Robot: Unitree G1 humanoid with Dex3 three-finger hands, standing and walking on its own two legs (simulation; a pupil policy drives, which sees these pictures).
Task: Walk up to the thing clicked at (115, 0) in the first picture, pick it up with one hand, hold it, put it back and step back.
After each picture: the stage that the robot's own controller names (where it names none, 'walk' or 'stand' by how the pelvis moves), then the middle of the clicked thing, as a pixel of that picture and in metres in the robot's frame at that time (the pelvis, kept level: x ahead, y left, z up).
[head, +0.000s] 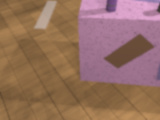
stand; out of the picture +1.04 -0.16 +0.05
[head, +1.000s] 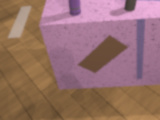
walk; out of the picture +0.93 +0.12 +0.08
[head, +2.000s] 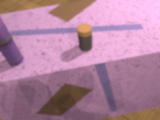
walk; (4, 41) +0.54 +0.37 +0.06
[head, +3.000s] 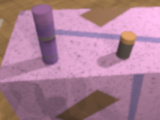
stand; (46, 38) +0.54 +0.17 +0.08
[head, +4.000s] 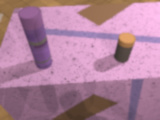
stand; (38, 42) +0.49 +0.20 +0.08
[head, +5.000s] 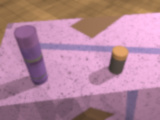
stand; (33, 58) +0.45 +0.21 +0.05
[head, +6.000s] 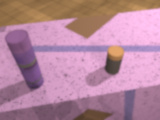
stand; (27, 63) +0.43 +0.23 +0.05
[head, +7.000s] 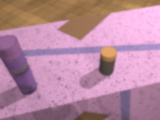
stand; (19, 68) +0.41 +0.25 +0.05
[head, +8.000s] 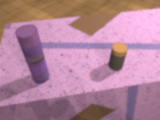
stand; (35, 57) +0.46 +0.21 +0.05
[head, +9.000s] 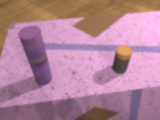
stand; (38, 59) +0.45 +0.20 +0.05
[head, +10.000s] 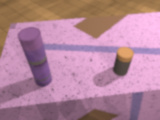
stand; (37, 60) +0.44 +0.20 +0.05
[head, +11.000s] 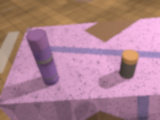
rise first; (44, 60) +0.46 +0.21 +0.05
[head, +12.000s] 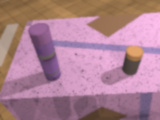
go down; (47, 55) +0.46 +0.20 +0.06
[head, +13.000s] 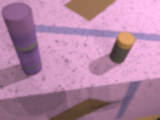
go down; (26, 45) +0.45 +0.18 +0.08
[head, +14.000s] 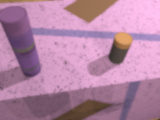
approach; (24, 47) +0.45 +0.19 +0.09
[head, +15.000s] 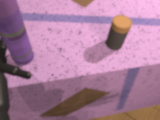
close in; (13, 32) +0.47 +0.20 +0.12
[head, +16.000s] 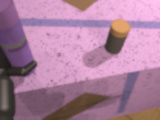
lift; (14, 43) +0.43 +0.20 +0.12
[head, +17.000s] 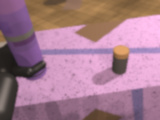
lift; (21, 38) +0.34 +0.17 +0.28
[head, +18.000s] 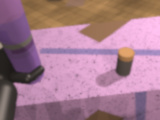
hold; (19, 44) +0.32 +0.18 +0.26
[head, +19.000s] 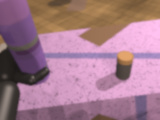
hold; (24, 44) +0.31 +0.15 +0.28
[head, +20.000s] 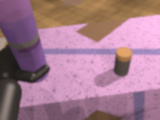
crouch; (25, 42) +0.32 +0.15 +0.27
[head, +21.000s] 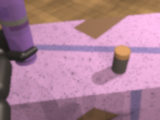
crouch; (15, 24) +0.41 +0.20 +0.25
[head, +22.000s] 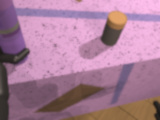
lower; (7, 29) +0.47 +0.20 +0.11
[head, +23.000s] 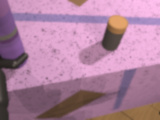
lower; (5, 34) +0.45 +0.21 +0.12
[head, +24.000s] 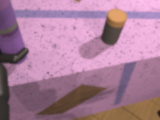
lower; (5, 28) +0.47 +0.20 +0.13
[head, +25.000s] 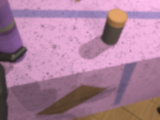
lower; (3, 27) +0.47 +0.21 +0.13
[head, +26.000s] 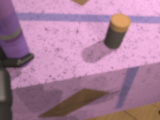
open; (9, 34) +0.45 +0.20 +0.13
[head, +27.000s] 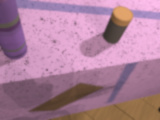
rise; (5, 21) +0.46 +0.19 +0.14
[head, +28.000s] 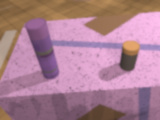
sink last; (44, 52) +0.47 +0.20 +0.10
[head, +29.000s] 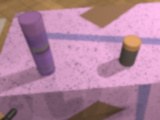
stand; (40, 48) +0.46 +0.20 +0.10
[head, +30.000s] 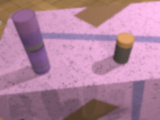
stand; (34, 46) +0.47 +0.20 +0.10
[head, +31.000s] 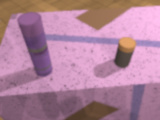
stand; (38, 48) +0.46 +0.20 +0.09
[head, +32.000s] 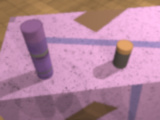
walk; (39, 53) +0.46 +0.19 +0.05
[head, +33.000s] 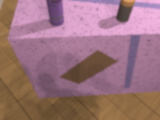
walk; out of the picture +0.71 +0.17 +0.07
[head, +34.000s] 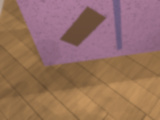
walk; out of the picture +1.05 +0.25 +0.08
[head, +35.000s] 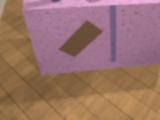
stand; out of the picture +1.08 +0.22 +0.06
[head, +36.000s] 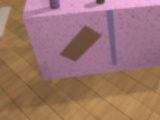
stand; out of the picture +1.10 +0.23 +0.05
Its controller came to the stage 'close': yes
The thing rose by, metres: 0.21
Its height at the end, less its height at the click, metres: +0.00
